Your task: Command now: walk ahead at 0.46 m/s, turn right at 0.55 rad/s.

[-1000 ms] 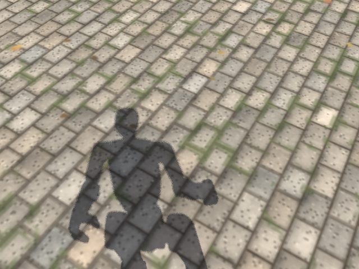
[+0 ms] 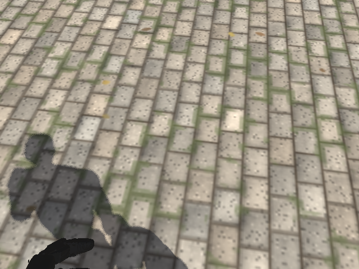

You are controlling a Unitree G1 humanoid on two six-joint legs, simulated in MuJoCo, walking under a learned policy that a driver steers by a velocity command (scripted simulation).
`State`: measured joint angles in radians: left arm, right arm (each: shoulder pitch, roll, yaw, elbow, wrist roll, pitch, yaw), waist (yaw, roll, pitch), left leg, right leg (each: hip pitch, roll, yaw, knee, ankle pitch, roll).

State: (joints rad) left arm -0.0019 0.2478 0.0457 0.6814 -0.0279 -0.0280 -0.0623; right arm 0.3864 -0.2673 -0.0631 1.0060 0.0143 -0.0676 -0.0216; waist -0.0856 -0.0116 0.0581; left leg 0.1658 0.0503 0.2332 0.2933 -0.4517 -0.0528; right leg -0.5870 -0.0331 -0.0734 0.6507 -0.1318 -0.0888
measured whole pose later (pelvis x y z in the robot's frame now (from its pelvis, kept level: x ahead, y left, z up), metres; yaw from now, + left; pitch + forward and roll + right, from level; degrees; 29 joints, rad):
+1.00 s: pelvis +0.55 -0.13 +0.02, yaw -24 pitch +3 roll +2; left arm 0.04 0.26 0.03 0.64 -0.02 -0.07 -0.03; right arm 0.40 -0.30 -0.06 0.89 0.03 -0.07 0.01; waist -0.11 -0.03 0.01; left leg 0.02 -0.01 0.03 0.26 -0.33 -0.01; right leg -0.54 -0.05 0.02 0.54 -0.06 -0.04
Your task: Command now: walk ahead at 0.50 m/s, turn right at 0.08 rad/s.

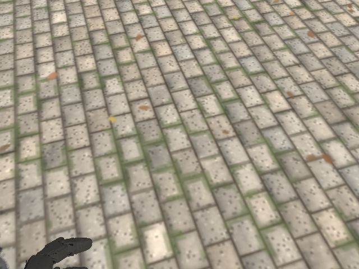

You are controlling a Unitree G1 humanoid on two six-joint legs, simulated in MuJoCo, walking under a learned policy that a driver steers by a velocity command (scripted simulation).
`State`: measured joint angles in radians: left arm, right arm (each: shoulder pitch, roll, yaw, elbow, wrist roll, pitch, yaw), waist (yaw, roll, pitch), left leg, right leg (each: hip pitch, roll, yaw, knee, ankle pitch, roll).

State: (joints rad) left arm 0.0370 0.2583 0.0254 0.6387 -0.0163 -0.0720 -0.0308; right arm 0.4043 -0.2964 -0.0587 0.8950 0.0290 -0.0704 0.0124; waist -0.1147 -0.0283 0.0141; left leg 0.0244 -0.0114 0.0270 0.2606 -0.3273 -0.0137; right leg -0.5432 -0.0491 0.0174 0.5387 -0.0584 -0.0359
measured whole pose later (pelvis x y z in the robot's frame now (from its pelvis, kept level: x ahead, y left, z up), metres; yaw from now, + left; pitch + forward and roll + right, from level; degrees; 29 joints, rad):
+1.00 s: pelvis +0.55 +0.07 +0.00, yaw +29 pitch +2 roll +1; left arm 0.03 0.28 0.04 0.68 -0.01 -0.11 -0.02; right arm 0.36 -0.30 -0.08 0.72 0.03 -0.03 -0.01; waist -0.09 -0.03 0.02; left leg -0.11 -0.11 -0.19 0.45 -0.37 0.05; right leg -0.53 -0.02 0.09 0.50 -0.01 0.04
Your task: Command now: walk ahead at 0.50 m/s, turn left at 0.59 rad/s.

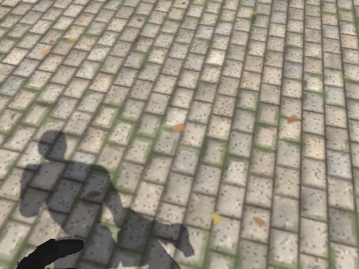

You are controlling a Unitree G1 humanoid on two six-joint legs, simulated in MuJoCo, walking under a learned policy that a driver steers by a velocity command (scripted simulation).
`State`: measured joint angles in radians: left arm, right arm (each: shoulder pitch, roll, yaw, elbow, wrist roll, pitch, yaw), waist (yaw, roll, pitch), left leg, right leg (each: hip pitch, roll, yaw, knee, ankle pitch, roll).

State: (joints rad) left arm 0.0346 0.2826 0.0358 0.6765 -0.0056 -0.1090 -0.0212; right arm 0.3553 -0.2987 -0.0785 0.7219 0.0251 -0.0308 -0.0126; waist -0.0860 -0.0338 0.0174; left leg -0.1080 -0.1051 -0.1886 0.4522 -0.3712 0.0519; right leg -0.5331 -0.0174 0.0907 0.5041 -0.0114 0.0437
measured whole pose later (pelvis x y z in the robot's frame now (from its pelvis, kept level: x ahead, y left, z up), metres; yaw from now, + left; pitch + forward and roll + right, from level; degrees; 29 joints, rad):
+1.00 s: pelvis +0.22 -0.02 +0.00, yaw +36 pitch +1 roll +0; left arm 0.16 0.28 0.06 0.74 0.03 0.00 0.01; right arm 0.17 -0.34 -0.10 0.59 0.01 0.05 -0.02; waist 0.00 0.04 0.03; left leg -0.52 -0.11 -0.15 0.95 -0.45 -0.02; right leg -0.29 0.00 0.01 0.52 -0.25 -0.01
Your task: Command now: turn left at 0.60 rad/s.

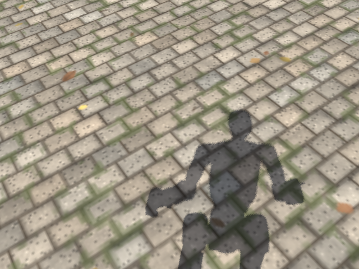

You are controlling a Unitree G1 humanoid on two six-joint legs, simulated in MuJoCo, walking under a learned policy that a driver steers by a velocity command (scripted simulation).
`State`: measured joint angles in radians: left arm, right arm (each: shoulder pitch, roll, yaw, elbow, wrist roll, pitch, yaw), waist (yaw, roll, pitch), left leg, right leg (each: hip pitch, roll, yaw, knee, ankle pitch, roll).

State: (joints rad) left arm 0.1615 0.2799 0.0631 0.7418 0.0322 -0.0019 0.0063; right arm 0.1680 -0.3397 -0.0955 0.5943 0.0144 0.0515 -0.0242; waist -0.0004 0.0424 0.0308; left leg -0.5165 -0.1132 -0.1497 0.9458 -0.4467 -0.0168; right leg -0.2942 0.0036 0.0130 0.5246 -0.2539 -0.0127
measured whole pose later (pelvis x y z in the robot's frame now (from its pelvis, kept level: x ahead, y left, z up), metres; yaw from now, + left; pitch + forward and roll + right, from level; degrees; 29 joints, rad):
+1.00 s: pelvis +0.05 +0.06 +0.01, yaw +10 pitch +1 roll +0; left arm 0.24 0.29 0.05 0.79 -0.03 -0.07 0.00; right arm 0.39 -0.25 -0.06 0.87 0.01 -0.08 0.02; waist -0.04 -0.04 0.00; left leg -0.10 -0.04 0.02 0.37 -0.29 0.06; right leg -0.50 -0.06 0.01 1.04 -0.32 -0.04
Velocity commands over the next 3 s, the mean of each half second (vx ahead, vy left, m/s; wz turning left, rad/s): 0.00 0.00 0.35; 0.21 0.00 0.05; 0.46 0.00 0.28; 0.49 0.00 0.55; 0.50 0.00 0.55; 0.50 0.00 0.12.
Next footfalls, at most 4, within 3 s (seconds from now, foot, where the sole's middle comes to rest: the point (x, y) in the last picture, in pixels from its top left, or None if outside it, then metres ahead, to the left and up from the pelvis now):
0.30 left None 0.02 0.15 -0.77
0.62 right None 0.04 -0.10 -0.77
1.28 right None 0.39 -0.04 -0.77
1.82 left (117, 247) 0.56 0.30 -0.77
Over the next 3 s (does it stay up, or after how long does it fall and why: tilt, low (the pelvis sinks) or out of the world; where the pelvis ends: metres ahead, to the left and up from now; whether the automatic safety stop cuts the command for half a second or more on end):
stays up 0.90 0.61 0.01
